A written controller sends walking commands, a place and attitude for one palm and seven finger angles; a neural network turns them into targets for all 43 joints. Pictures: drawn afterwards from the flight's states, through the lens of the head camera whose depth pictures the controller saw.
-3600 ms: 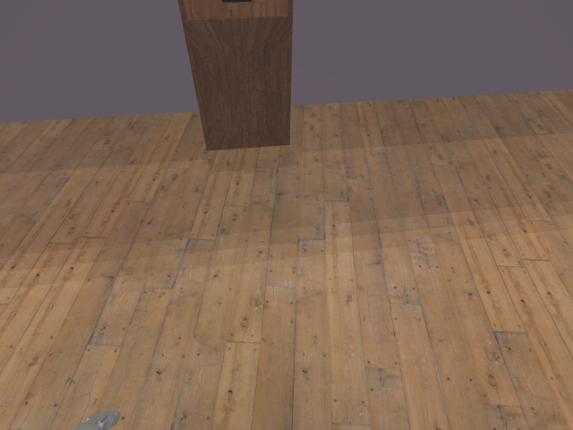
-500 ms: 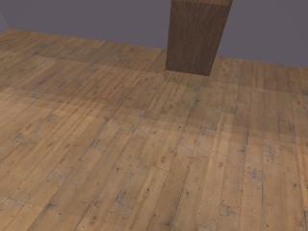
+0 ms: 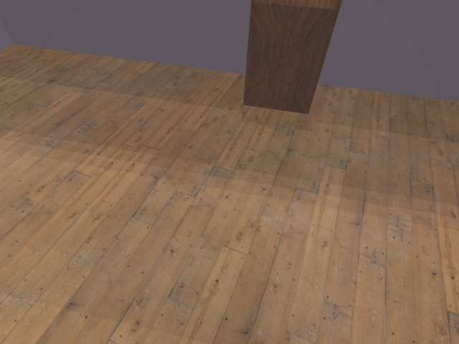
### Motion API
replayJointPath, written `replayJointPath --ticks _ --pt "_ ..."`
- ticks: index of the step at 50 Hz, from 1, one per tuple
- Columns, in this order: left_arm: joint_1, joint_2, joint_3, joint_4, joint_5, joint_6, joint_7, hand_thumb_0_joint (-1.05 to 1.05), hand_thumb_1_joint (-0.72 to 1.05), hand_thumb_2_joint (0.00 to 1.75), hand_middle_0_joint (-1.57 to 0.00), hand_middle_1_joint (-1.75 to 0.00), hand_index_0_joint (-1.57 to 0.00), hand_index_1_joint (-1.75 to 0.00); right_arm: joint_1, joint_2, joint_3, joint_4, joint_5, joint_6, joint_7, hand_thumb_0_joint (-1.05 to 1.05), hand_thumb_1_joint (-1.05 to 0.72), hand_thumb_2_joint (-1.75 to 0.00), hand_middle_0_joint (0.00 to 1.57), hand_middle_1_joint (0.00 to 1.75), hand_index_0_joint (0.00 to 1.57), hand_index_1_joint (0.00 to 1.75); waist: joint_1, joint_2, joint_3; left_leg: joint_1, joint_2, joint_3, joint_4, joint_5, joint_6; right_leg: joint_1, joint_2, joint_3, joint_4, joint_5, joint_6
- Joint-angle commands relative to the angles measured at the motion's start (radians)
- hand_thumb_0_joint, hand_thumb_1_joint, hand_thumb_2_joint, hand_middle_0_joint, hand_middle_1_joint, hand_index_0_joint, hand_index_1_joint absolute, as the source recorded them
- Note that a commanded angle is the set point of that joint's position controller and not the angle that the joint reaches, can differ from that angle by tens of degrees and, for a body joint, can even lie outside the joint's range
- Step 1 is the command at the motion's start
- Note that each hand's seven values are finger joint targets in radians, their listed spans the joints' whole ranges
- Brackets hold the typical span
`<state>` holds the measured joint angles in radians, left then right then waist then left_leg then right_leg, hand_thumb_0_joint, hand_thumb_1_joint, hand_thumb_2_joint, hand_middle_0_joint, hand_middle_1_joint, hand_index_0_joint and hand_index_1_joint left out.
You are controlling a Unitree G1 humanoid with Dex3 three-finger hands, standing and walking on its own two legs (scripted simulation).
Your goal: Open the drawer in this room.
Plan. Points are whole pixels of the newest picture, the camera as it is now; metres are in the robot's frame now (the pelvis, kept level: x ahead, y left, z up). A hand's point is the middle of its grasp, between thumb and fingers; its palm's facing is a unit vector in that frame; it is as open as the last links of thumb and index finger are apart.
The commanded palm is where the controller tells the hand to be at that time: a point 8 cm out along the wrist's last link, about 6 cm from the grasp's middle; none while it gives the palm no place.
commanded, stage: stand and wait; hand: left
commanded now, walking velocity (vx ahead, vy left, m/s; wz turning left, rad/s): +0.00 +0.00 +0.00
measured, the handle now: out of the picture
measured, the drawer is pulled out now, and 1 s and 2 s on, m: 0.00 0.00 0.00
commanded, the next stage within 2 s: none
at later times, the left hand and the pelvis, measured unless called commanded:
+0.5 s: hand out of the picture -0.01 +0.17 -0.18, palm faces +0.02 -0.98 -0.17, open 7.3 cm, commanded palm none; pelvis +0.00 +0.01 +0.00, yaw -1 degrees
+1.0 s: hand out of the picture +0.03 +0.21 -0.17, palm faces -0.01 -0.97 -0.25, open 7.3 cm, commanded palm none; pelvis +0.01 +0.01 +0.00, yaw -1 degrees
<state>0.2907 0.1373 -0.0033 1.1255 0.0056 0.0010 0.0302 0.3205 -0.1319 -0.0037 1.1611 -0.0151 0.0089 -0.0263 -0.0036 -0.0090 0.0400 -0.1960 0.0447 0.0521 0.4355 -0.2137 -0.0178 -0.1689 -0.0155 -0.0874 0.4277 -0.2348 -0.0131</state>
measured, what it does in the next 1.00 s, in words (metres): stands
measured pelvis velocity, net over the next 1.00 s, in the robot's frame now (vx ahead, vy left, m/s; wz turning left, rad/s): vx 0.01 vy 0.01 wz -0.02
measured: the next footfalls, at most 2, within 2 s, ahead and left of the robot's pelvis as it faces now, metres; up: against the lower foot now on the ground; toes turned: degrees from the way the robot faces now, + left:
none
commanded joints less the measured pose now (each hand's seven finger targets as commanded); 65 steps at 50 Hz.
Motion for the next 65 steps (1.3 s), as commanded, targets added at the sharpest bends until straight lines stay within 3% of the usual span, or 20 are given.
replayJointPath --ticks 1,12,20,28,65 --pt "0.061 0.095 0.022 -0.019 0.002 -0.012 0.006 0.00 0.90 0.90 -0.20 -0.30 -0.20 -0.30 0.043 -0.088 -0.017 -0.030 0.006 -0.024 -0.009 0.00 -0.90 -0.90 0.20 0.30 0.20 0.30 0.008 0.012 0.015 -0.007 0.069 -0.074 -0.082 0.090 0.028 -0.021 -0.104 0.101 -0.103 0.054 -0.009" --pt "0.081 0.082 0.019 -0.011 0.006 -0.011 0.008 0.00 0.90 0.90 -0.20 -0.30 -0.20 -0.30 0.052 -0.081 -0.018 -0.025 0.005 -0.022 -0.010 0.00 -0.90 -0.90 0.20 0.30 0.20 0.30 0.006 0.000 0.073 -0.022 0.064 -0.071 -0.102 0.019 0.033 -0.072 -0.096 0.110 -0.112 -0.007 -0.003" --pt "0.083 0.090 0.021 -0.013 0.009 -0.016 0.008 0.00 0.90 0.90 -0.20 -0.30 -0.20 -0.30 0.036 -0.101 -0.023 -0.034 0.007 -0.030 -0.010 0.00 -0.90 -0.90 0.20 0.30 0.20 0.30 0.004 0.007 0.027 0.011 0.073 -0.076 -0.097 0.069 0.038 -0.054 -0.095 0.109 -0.096 0.055 -0.004" --pt "0.064 0.114 0.025 -0.015 0.009 -0.019 0.006 0.00 0.90 0.90 -0.20 -0.30 -0.20 -0.30 0.013 -0.127 -0.026 -0.038 0.006 -0.035 -0.010 0.00 -0.90 -0.90 0.20 0.30 0.20 0.30 0.006 0.013 0.040 0.010 0.075 -0.078 -0.108 0.072 0.042 -0.047 -0.097 0.112 -0.097 0.065 -0.005" --pt "-0.138 0.335 0.048 -0.064 0.010 -0.034 -0.018 0.00 0.90 0.90 -0.20 -0.30 -0.20 -0.30 -0.190 -0.346 -0.035 -0.092 0.004 -0.041 0.008 0.00 -0.90 -0.90 0.20 0.30 0.20 0.30 0.007 0.012 -0.030 0.078 0.097 -0.097 -0.140 0.126 0.036 0.019 -0.124 0.135 -0.151 0.131 -0.015"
